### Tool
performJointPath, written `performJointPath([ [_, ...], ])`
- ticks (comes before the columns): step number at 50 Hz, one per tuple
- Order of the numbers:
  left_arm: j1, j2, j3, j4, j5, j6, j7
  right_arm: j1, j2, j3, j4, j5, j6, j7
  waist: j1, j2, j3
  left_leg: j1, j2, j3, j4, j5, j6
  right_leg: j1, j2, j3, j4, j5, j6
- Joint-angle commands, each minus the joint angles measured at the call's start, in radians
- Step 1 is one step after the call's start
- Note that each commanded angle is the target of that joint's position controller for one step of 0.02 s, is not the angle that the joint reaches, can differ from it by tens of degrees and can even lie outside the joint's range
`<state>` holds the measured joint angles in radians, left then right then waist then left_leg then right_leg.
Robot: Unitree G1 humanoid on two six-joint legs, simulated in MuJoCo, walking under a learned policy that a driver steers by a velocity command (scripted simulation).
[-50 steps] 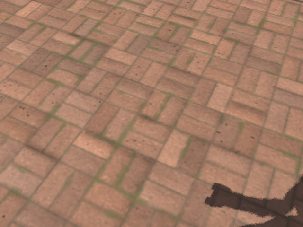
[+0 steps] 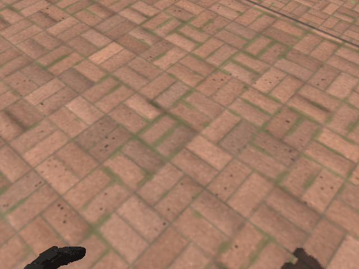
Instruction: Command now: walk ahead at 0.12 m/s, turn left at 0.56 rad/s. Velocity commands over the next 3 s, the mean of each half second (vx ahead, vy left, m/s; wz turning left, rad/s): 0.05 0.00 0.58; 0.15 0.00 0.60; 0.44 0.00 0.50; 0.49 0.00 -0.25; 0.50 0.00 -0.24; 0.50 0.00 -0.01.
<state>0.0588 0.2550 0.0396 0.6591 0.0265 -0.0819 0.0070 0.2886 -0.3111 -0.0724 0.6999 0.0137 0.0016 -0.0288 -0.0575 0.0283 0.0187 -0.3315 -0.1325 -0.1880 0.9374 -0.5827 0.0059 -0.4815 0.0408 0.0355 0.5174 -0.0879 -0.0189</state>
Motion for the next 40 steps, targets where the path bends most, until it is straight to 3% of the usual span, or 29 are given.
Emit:
performJointPath([
  [1,0.115,0.112,0.038,-0.060,-0.012,0.027,0.016,0.071,-0.166,-0.038,-0.064,0.009,0.017,-0.003,0.069,-0.130,-0.243,-0.346,0.105,0.052,0.377,0.004,-0.081,0.528,-0.407,0.401,-0.111,0.303,-0.229],
  [2,0.078,0.104,0.030,-0.065,-0.008,0.040,0.017,0.034,-0.156,-0.041,-0.071,0.008,0.038,-0.009,0.063,-0.106,-0.183,-0.335,0.127,0.065,0.372,0.050,-0.092,0.427,-0.358,0.325,-0.140,0.220,-0.208],
  [3,0.043,0.116,0.031,-0.061,-0.005,0.050,0.019,0.022,-0.135,-0.039,-0.082,0.009,0.052,-0.010,0.045,-0.122,-0.129,-0.301,0.143,0.082,0.345,0.086,-0.096,0.328,-0.321,0.259,-0.175,0.172,-0.199],
  [5,0.027,0.132,0.039,-0.050,0.005,0.055,0.022,0.037,-0.076,-0.027,-0.089,0.009,0.060,-0.010,0.033,-0.168,-0.096,-0.223,0.140,0.140,0.259,0.137,-0.096,0.234,-0.264,0.138,-0.225,0.153,-0.194],
  [11,0.018,0.171,0.059,-0.026,-0.011,0.068,0.028,-0.039,-0.056,-0.015,-0.130,-0.002,0.053,0.007,0.058,-0.175,-0.149,-0.115,0.192,0.177,-0.003,0.219,-0.070,0.265,-0.330,0.049,-0.243,0.145,-0.232],
  [15,0.024,0.198,0.071,-0.005,-0.028,0.077,0.020,-0.051,-0.078,-0.024,-0.146,-0.002,0.058,0.027,0.059,-0.192,-0.133,-0.032,0.183,0.216,-0.169,0.239,-0.024,0.273,-0.354,0.017,-0.222,0.059,-0.203],
  [17,0.014,0.197,0.072,0.006,-0.045,0.083,0.019,0.001,-0.075,-0.032,-0.130,-0.005,0.057,0.035,0.023,-0.175,-0.133,0.073,0.151,0.254,-0.350,0.335,0.020,0.250,-0.338,-0.026,-0.150,0.010,-0.148],
  [18,0.049,0.170,0.068,0.025,-0.048,0.088,0.019,0.037,-0.092,-0.042,-0.115,-0.008,0.056,0.033,0.018,-0.137,-0.125,0.150,0.133,0.237,-0.433,0.381,0.053,0.196,-0.304,-0.068,-0.073,-0.064,-0.089],
  [19,0.087,0.117,0.056,0.033,-0.032,0.093,0.013,0.058,-0.171,-0.064,-0.121,-0.011,0.054,0.020,0.037,0.077,-0.084,0.235,0.283,-0.008,-0.574,0.538,0.125,0.030,-0.205,-0.175,0.160,-0.242,0.014],
  [20,0.047,0.101,0.048,-0.026,0.002,0.088,0.014,0.025,-0.276,-0.079,-0.164,-0.020,0.050,0.010,0.052,0.312,-0.036,0.256,0.504,-0.337,-0.612,0.731,0.299,-0.243,-0.048,-0.177,0.400,-0.560,0.094],
  [21,-0.049,0.142,0.063,-0.045,-0.004,0.080,0.023,0.047,-0.250,-0.074,-0.164,-0.054,0.026,0.015,-0.021,0.217,-0.084,0.179,0.511,-0.358,-0.647,0.655,0.356,-0.240,-0.042,-0.012,0.574,-0.565,0.079],
  [22,-0.038,0.156,0.071,-0.038,-0.025,0.082,0.025,-0.005,-0.221,-0.062,-0.161,-0.055,0.007,0.017,0.020,0.170,-0.066,0.160,0.454,-0.268,-0.646,0.587,0.301,-0.240,-0.061,0.023,0.620,-0.466,0.060],
  [23,0.001,0.158,0.078,-0.010,-0.024,0.087,0.032,-0.075,-0.188,-0.055,-0.169,-0.033,-0.001,0.014,0.056,0.121,-0.060,0.153,0.395,-0.198,-0.629,0.544,0.236,-0.237,-0.073,0.032,0.613,-0.373,0.056],
  [24,0.020,0.164,0.082,0.008,-0.014,0.092,0.038,-0.113,-0.153,-0.043,-0.177,-0.014,-0.001,0.011,0.066,0.116,-0.070,0.150,0.369,-0.161,-0.615,0.575,0.205,-0.222,-0.074,0.030,0.616,-0.321,0.063],
  [26,0.041,0.151,0.081,0.013,-0.011,0.090,0.034,-0.122,-0.130,-0.029,-0.184,-0.014,0.005,0.002,0.080,0.107,-0.104,0.131,0.333,-0.125,-0.595,0.680,0.203,-0.157,-0.050,0.020,0.653,-0.260,0.080],
  [30,-0.006,0.113,0.063,-0.002,-0.024,0.081,0.025,-0.073,-0.144,-0.037,-0.173,-0.010,0.013,-0.012,0.049,0.110,-0.113,0.216,0.313,-0.149,-0.565,0.683,0.207,-0.150,-0.032,0.032,0.447,-0.225,0.098],
  [34,-0.026,0.113,0.057,-0.007,-0.031,0.072,0.009,-0.072,-0.170,-0.049,-0.181,-0.012,0.027,-0.010,0.031,0.136,-0.111,0.184,0.314,-0.231,-0.550,0.628,0.225,-0.046,-0.009,0.042,0.279,-0.271,0.095],
  [35,-0.015,0.119,0.058,-0.005,-0.035,0.069,0.004,-0.070,-0.170,-0.050,-0.182,-0.008,0.029,-0.007,0.029,0.132,-0.127,0.172,0.307,-0.255,-0.563,0.529,0.228,-0.010,-0.003,0.040,0.242,-0.277,0.089],
  [38,-0.002,0.131,0.065,-0.009,-0.049,0.051,-0.012,-0.076,-0.164,-0.047,-0.181,0.004,0.029,0.002,0.035,0.152,-0.092,0.097,0.272,-0.338,-0.613,0.146,0.225,0.092,0.013,0.027,0.102,-0.299,0.056],
  [40,0.074,0.125,0.071,0.013,-0.054,0.033,-0.018,-0.107,-0.148,-0.040,-0.184,0.010,0.029,0.000,0.092,0.138,-0.071,0.011,0.218,-0.339,-0.584,0.031,0.188,0.259,0.006,0.012,-0.108,-0.189,0.018],
])
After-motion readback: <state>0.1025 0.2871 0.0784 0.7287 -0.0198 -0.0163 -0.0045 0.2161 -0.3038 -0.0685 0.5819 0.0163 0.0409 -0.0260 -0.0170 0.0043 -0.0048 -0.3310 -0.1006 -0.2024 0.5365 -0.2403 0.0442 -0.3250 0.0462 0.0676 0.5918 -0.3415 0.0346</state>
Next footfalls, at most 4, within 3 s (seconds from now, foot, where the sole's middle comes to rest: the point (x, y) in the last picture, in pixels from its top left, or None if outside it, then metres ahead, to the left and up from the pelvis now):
0.38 left None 0.05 0.14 -0.76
0.82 right None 0.13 -0.06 -0.76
1.30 left None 0.18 0.35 -0.76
1.86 right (56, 250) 0.55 0.47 -0.76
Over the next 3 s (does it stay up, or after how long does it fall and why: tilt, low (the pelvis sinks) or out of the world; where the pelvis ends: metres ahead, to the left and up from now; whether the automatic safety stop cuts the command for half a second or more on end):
stays up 0.90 0.78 0.01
